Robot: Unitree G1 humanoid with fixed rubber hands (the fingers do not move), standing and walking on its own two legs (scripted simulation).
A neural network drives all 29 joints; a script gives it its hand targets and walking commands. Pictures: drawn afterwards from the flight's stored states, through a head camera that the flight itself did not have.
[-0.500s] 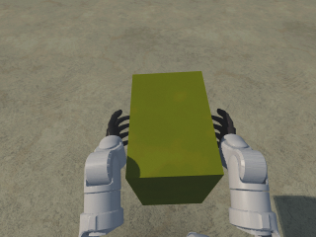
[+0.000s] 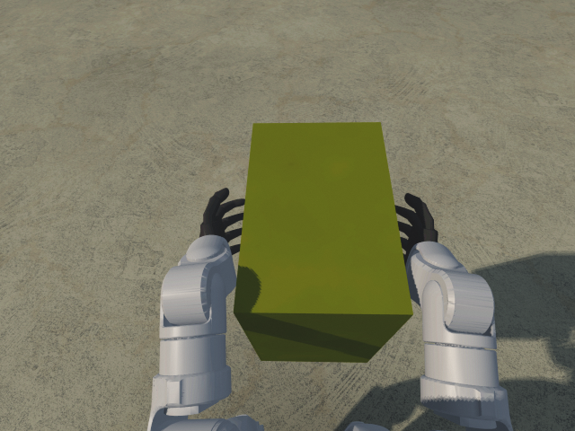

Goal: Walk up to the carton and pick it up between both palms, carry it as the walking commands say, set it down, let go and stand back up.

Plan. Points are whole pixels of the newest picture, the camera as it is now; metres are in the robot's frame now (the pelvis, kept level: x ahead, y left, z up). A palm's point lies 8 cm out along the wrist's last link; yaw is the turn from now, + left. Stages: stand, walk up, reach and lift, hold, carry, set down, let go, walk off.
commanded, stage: carry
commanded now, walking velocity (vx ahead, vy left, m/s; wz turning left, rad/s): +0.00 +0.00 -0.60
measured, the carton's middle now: (314, 253) +0.35 -0.01 +0.03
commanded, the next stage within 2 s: none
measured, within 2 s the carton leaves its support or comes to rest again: neither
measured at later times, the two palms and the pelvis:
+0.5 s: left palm (334, 295) +0.25 -0.03 +0.09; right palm out of the picture +0.16 -0.27 +0.08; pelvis -0.08 -0.05 +0.00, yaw -18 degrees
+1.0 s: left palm (426, 354) +0.18 -0.11 +0.11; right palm out of the picture +0.03 -0.32 +0.12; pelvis -0.15 -0.05 +0.01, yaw -37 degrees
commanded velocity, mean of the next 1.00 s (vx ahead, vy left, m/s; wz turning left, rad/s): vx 0.00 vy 0.00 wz -0.60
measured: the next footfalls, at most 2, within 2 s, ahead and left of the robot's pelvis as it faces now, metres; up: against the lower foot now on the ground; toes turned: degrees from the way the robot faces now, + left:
left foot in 0.08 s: +0.05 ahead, +0.11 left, +0.00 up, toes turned +5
right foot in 0.40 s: -0.05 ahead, -0.18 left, +0.00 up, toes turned -23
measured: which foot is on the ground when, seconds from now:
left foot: up 0.00-0.06, down 0.08-0.42, up 0.44-0.72, down 0.74-1.00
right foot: down 0.00-0.10, up 0.12-0.38, down 0.40-0.76, up 0.78-1.00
